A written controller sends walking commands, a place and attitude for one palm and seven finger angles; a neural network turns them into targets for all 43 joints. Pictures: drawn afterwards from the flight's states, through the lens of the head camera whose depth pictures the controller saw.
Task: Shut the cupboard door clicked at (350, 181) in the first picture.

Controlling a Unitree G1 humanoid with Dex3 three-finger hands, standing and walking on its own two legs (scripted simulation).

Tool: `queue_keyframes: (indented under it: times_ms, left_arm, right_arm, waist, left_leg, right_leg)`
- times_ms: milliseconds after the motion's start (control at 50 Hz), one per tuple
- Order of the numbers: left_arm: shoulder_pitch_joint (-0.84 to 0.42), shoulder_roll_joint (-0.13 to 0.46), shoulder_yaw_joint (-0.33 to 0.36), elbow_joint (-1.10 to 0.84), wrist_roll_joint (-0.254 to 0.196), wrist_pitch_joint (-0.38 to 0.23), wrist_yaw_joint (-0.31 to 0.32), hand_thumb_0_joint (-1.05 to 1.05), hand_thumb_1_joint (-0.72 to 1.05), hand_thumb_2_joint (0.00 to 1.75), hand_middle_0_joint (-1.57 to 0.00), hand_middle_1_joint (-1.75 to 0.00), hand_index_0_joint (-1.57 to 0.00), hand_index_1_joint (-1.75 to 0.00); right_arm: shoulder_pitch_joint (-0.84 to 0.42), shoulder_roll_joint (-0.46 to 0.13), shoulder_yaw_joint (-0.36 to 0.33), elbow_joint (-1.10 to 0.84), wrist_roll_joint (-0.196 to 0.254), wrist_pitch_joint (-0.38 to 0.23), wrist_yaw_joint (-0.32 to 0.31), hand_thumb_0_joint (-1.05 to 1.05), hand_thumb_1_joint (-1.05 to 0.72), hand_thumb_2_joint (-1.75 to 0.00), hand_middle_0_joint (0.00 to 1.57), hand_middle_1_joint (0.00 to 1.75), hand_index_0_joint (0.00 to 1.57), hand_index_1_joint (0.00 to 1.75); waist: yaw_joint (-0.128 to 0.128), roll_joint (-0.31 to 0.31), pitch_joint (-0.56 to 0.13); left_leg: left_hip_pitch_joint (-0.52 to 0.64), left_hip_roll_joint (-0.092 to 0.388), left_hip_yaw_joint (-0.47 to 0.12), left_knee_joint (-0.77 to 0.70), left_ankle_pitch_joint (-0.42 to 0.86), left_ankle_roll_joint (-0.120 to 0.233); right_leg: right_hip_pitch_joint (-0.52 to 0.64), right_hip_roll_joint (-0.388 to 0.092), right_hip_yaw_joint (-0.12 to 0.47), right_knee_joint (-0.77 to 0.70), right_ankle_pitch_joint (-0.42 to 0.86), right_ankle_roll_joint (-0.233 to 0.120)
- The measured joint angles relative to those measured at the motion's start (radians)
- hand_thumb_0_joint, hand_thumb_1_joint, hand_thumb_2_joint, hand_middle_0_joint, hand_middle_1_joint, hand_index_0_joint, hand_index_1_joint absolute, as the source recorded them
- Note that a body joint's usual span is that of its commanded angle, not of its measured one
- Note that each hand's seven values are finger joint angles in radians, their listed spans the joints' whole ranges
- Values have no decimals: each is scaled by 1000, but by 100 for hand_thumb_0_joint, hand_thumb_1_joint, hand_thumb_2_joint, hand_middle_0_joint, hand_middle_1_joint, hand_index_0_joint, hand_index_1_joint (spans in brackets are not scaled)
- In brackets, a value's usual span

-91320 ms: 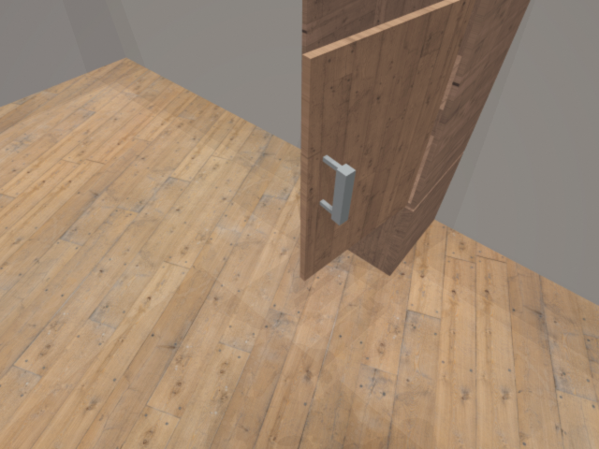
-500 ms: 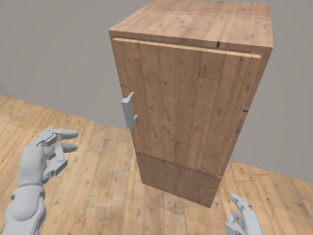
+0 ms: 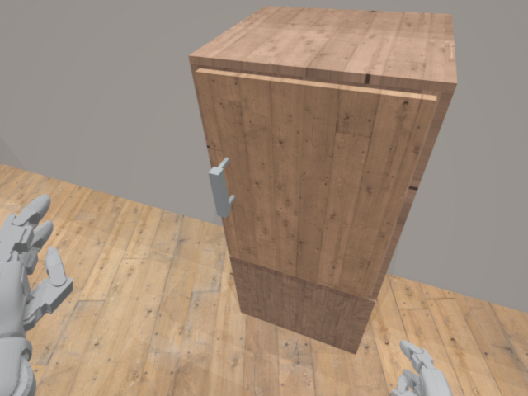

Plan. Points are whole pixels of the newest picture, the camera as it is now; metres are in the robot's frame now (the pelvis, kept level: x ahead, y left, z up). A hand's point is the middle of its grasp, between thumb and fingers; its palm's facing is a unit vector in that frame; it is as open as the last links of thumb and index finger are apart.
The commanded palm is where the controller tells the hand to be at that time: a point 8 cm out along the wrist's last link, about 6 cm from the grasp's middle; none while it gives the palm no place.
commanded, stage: draw the hand back to the body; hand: left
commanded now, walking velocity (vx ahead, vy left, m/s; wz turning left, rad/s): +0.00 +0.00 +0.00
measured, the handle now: (224, 187) +0.57 +0.18 -0.02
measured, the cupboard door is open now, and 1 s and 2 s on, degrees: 0 0 0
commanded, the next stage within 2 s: step back with the hand held close in 0.10 s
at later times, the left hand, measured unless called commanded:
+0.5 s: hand (61, 285) +0.19 +0.27 +0.16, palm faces +0.40 -0.79 -0.47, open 7.4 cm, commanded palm +0.13 +0.31 +0.17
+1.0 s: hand (19, 331) +0.13 +0.28 +0.16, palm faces +0.47 -0.76 -0.44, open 7.4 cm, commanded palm +0.06 +0.32 +0.17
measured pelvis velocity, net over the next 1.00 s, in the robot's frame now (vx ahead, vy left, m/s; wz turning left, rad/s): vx -0.08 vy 0.02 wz -0.02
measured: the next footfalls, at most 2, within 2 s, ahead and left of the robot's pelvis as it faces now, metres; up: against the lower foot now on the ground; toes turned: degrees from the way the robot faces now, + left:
right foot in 1.44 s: -0.09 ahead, -0.11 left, +0.00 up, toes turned +4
left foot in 1.80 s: -0.18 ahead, +0.14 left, +0.00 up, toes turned -3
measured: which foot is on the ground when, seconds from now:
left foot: down 0.00-1.00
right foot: down 0.00-1.00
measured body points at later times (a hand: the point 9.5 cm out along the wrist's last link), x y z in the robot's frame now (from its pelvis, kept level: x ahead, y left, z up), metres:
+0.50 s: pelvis -0.02 +0.01 -0.01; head -0.03 -0.01 +0.44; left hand +0.16 +0.31 +0.18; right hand +0.14 -0.24 -0.10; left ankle -0.04 +0.09 -0.74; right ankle +0.03 -0.11 -0.74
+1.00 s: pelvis -0.08 +0.02 -0.03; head -0.09 +0.03 +0.42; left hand +0.10 +0.32 +0.18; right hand +0.05 -0.24 -0.11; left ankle -0.04 +0.10 -0.74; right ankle +0.03 -0.10 -0.74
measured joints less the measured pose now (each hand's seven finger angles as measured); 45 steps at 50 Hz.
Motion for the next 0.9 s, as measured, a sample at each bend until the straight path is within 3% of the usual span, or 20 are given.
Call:
queue_keyframes:
  times_ms: [260,380,520,660,900]
  left_arm:
    - [3,14,21,-6,-1,-24,-5,1,89,90,-21,-31,-21,-30]
    - [42,13,50,-5,11,-90,17,1,89,90,-21,-30,-21,-30]
    - [90,53,59,-56,10,-94,28,1,89,90,-21,-30,-21,-30]
    - [90,82,94,-84,17,-96,40,1,89,90,-21,-30,-21,-30]
    - [59,43,101,-90,60,-133,61,1,89,90,-21,-30,-21,-30]
  right_arm:
    - [1,10,4,-9,4,-1,8,1,-91,-90,20,30,20,30]
    - [-6,-11,-15,-35,7,37,18,1,-90,-90,20,30,20,30]
    - [2,-28,-41,-60,14,82,0,1,-91,-90,20,30,20,30]
    - [12,-15,-38,-90,17,103,-6,1,-91,-90,20,30,20,30]
    - [54,-5,-20,-89,12,77,-1,1,-90,-90,20,30,20,30]
  waist:
    - [-10,3,-1]
    - [-47,10,-33]
    - [-71,-27,-27]
    - [-78,-53,-29]
    - [-83,-74,-27]
  left_leg:
    - [-8,8,8,6,5,-3]
    - [-125,12,8,73,-11,4]
    - [-168,-22,41,85,0,20]
    - [-218,-31,65,140,-3,32]
    - [-331,-13,59,276,-46,42]
  right_leg:
    - [-4,8,6,-9,16,-4]
    - [-96,12,3,4,30,-1]
    - [-177,-21,38,83,15,21]
    - [-233,-28,60,141,18,30]
    - [-306,-20,42,195,37,26]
